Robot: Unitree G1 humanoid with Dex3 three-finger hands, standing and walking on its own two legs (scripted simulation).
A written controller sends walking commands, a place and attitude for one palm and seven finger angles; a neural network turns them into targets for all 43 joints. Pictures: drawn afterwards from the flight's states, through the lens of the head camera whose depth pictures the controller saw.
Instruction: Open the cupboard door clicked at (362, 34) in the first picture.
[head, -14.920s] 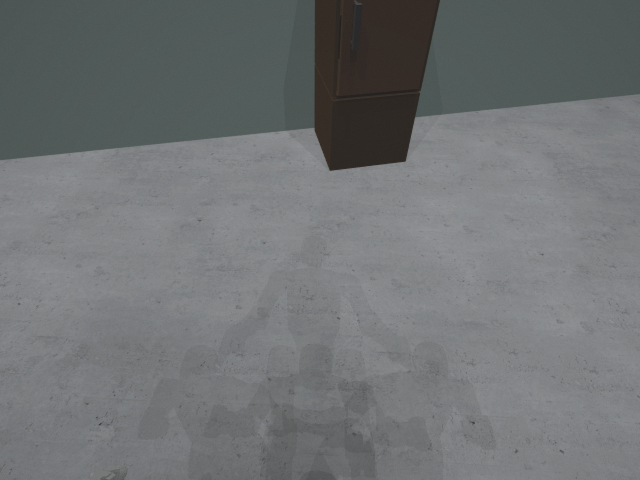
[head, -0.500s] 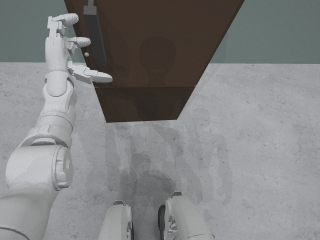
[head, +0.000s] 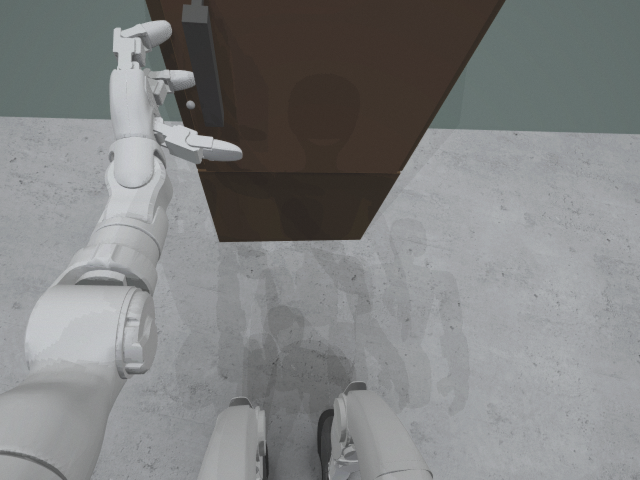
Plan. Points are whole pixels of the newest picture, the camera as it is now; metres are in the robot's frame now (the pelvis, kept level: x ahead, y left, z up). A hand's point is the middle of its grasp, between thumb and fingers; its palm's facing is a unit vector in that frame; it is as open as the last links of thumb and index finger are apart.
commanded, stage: slide the fingers in behind the handle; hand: left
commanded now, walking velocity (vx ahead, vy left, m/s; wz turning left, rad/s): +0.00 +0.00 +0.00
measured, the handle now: (207, 61) +0.60 +0.10 +0.06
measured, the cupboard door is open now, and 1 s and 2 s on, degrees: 0 0 0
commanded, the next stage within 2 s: move the hooked fingers beside the handle in 0.10 s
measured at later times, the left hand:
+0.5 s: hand (186, 102) +0.55 +0.12 +0.05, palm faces +0.06 -1.00 -0.03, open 15.3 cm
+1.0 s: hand (175, 97) +0.55 +0.13 +0.05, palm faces +0.02 -1.00 -0.02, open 14.7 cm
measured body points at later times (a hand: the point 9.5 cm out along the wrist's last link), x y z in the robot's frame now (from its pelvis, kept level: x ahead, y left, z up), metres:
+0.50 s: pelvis -0.01 +0.00 -0.01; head +0.17 +0.04 +0.41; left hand +0.54 +0.18 +0.05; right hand -0.03 -0.26 -0.11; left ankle +0.00 +0.08 -0.63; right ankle +0.03 -0.11 -0.63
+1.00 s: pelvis +0.00 +0.01 +0.00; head +0.17 +0.04 +0.41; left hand +0.55 +0.19 +0.05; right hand -0.04 -0.25 -0.11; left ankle +0.00 +0.08 -0.63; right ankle +0.03 -0.11 -0.63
